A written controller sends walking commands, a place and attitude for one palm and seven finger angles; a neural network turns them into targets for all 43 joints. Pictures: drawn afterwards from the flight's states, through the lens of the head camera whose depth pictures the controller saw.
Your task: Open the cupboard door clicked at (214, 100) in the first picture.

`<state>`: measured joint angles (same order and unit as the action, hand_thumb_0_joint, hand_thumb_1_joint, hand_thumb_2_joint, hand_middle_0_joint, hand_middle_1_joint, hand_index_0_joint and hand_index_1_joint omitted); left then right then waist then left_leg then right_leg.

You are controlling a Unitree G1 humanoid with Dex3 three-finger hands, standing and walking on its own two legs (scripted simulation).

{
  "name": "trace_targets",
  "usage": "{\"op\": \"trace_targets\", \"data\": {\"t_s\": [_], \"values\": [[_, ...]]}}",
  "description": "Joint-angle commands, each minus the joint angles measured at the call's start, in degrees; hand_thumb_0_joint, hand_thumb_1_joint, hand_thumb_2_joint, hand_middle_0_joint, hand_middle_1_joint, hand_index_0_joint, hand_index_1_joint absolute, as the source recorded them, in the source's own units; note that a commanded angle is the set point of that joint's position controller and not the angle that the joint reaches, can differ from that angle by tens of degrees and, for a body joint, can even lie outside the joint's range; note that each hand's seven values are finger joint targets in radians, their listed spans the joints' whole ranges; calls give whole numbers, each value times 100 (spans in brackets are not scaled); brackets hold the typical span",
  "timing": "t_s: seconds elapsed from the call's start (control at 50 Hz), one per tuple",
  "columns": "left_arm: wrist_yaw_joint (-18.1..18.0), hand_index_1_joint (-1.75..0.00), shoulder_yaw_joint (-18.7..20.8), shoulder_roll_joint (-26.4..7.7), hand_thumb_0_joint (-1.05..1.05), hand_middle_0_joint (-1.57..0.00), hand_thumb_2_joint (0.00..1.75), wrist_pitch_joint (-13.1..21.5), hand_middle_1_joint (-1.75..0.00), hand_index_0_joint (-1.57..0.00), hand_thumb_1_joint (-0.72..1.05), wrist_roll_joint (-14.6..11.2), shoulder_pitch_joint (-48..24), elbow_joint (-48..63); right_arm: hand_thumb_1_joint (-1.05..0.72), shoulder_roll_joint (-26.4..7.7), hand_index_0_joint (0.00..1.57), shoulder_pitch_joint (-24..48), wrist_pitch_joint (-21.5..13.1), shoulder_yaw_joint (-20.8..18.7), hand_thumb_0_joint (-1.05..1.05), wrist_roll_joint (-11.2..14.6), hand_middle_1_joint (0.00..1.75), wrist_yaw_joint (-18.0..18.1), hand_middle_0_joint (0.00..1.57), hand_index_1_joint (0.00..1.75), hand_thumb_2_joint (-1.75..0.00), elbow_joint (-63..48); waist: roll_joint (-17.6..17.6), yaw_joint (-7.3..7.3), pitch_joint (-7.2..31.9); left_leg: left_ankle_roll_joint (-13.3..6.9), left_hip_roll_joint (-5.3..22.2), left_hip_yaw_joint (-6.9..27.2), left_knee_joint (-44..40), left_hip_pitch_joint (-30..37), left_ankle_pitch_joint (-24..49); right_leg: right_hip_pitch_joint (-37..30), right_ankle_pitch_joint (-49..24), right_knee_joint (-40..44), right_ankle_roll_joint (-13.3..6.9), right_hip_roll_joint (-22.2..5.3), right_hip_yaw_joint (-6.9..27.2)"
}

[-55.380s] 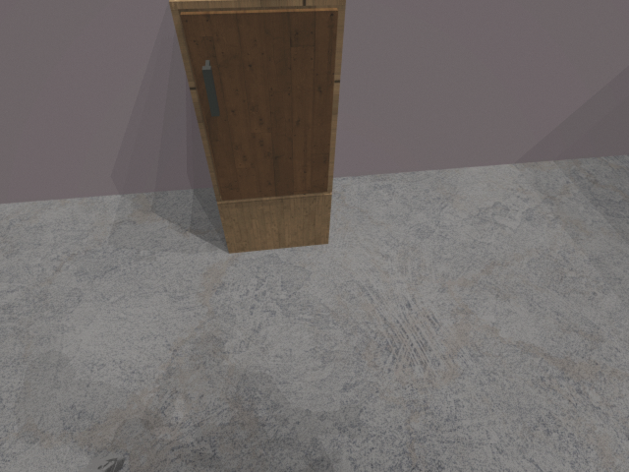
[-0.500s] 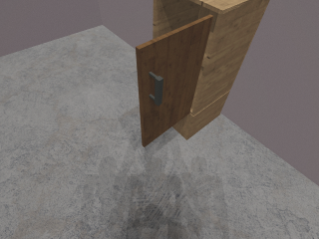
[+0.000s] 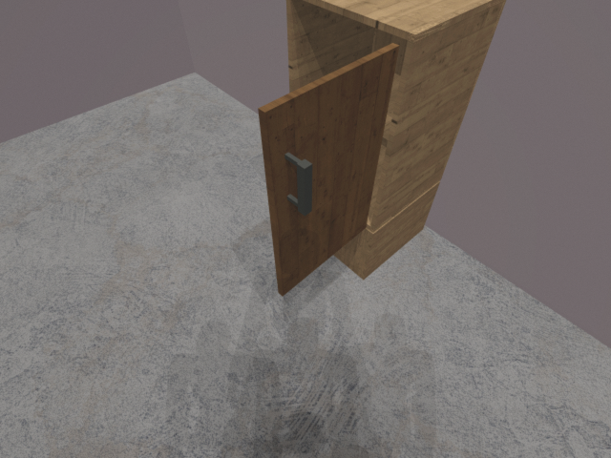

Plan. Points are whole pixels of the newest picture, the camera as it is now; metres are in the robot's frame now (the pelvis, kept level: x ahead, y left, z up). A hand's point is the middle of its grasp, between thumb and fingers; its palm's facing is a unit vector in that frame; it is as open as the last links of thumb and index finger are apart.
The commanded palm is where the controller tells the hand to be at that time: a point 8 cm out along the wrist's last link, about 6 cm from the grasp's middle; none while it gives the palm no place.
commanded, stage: let the arm hang, fingers relaxed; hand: left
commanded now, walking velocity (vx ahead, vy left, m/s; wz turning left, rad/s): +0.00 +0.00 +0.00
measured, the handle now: (297, 184) +0.62 +0.05 -0.03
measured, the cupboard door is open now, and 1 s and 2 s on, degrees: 92 92 92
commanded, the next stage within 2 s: look to check the result in 0.18 s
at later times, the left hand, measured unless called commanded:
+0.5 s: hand out of the picture +0.02 +0.18 -0.17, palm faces +0.03 -0.98 -0.21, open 7.4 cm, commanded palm none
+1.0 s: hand out of the picture +0.05 +0.18 -0.17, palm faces +0.02 -0.97 -0.23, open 7.4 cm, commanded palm none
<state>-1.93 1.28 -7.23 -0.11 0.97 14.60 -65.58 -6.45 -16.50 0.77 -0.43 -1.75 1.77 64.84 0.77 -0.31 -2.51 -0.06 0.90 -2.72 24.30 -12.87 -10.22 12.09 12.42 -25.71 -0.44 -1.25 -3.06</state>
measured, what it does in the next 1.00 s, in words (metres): stands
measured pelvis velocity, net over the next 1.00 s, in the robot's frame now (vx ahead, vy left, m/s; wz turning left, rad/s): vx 0.03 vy -0.01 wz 0.00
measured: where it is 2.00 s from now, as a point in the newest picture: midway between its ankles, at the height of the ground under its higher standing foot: outside the picture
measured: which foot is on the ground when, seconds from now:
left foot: down 0.00-1.00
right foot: down 0.00-1.00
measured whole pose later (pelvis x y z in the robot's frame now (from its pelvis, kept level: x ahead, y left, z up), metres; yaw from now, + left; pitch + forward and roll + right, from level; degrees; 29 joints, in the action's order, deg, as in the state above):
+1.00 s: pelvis +0.03 -0.01 +0.01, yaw +0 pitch -1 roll +0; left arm -1.3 1.0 -10.5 1.1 0.6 11.4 -65.7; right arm -11.0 -11.4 0.1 -0.3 -1.4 1.6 65.7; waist 0.7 -0.2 -3.4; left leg 0.7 1.3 -2.3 20.3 -8.6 -10.7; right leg 7.5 12.8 -21.2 -0.8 -0.6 -3.5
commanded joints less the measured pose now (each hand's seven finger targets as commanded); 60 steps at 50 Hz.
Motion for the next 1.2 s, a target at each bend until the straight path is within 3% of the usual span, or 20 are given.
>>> {"op": "trace_targets", "data": {"t_s": [0.0,0.28,0.52,0.72,0.82,1.18], "values": [[-21,-30,92,-638,0,-20,90,60,-30,-20,90,-24,400,150,-90,-560,20,-362,-71,-87,0,31,30,20,20,30,-90,-102,90,6,-233,-132,472,501,-596,-64,-223,176,128,621,-174,-418,444],[2,-30,77,-777,0,-20,90,75,-30,-20,90,-34,238,154,-90,-728,20,-182,-81,-80,0,35,30,8,20,30,-90,-98,2,-26,-167,-109,470,512,-649,99,-123,67,78,717,-151,-456,469],[-1,-30,88,-905,0,-20,90,126,-30,-20,90,-38,113,143,-90,-877,20,17,-128,-86,0,47,30,17,20,30,-90,-68,1,-20,80,-116,527,504,-578,385,620,-182,-532,690,-158,-501,448],[7,-30,82,-1003,0,-20,90,132,-30,-20,90,-43,9,152,-90,-989,20,180,-123,-79,0,43,30,12,20,30,-90,-52,-2,-14,-35,-98,532,484,-652,442,544,-193,-484,820,-158,-517,465],[14,-30,97,-1088,0,-20,90,152,-30,-20,90,-43,-40,168,-90,-1051,20,238,-133,-87,0,45,30,7,20,30,-90,-63,-122,-14,56,-98,528,483,-654,512,606,-268,-598,859,-164,-530,479],[25,-30,102,-1313,0,-20,90,188,-30,-20,90,-57,-203,184,-90,-1292,20,399,-144,-96,0,48,30,14,20,30,-90,-70,-43,-14,129,-73,562,475,-694,658,880,-479,-1096,926,-193,-569,486]]}}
